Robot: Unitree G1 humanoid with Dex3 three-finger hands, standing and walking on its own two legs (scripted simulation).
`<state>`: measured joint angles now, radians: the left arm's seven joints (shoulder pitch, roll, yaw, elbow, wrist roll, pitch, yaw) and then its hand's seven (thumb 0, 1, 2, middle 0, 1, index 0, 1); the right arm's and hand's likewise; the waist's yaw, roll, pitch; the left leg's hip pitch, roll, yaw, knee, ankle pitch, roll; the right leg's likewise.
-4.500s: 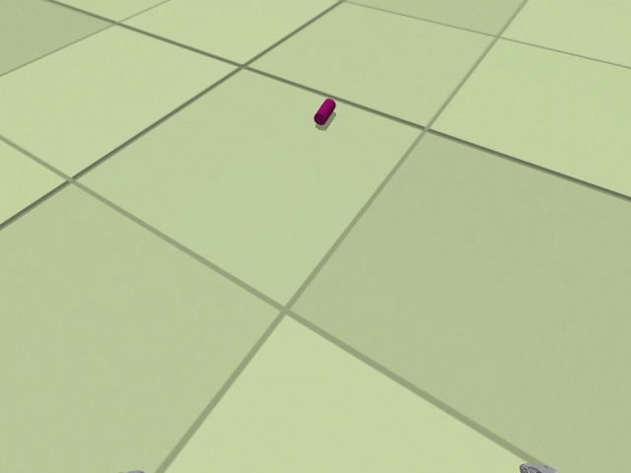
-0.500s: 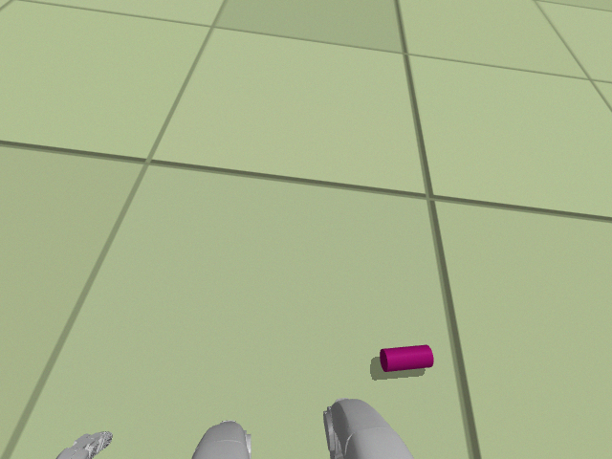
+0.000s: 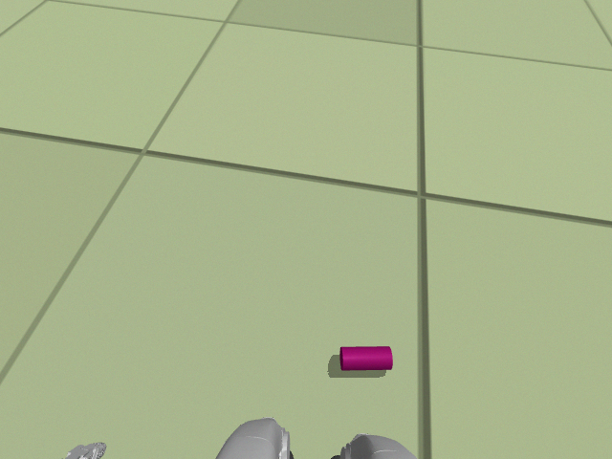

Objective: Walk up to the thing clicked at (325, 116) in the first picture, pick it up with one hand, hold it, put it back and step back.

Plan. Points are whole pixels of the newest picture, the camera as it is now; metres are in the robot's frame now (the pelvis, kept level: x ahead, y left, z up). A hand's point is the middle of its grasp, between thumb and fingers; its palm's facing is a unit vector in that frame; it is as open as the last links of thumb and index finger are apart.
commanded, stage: walk up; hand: left
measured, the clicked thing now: (365, 358) +0.44 -0.17 -0.71
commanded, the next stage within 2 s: none
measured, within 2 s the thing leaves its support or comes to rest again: neither
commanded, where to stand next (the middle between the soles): +0.06 -0.42 m, yaw +4 degrees
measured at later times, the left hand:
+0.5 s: hand out of the picture +0.07 +0.06 -0.17, palm faces -0.07 -0.92 -0.39, open 7.3 cm
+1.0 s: hand out of the picture +0.03 -0.13 -0.17, palm faces -0.04 -0.94 -0.34, open 7.4 cm
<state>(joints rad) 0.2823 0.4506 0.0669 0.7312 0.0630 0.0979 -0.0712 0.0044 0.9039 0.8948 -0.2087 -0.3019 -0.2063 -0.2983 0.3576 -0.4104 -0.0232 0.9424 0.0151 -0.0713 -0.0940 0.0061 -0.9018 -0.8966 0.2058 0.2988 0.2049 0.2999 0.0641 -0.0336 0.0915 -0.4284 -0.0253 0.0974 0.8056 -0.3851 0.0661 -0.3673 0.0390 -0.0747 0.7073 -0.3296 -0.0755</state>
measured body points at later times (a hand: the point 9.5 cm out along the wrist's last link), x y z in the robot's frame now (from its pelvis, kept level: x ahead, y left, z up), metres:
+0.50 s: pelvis -0.04 -0.24 -0.04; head +0.00 -0.22 +0.41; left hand +0.08 +0.10 -0.14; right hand +0.00 -0.64 -0.09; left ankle +0.02 -0.01 -0.68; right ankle -0.01 -0.39 -0.72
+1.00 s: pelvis -0.08 -0.42 -0.01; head -0.04 -0.37 +0.43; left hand +0.03 -0.08 -0.14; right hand -0.04 -0.79 -0.07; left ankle +0.01 -0.24 -0.71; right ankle -0.06 -0.62 -0.67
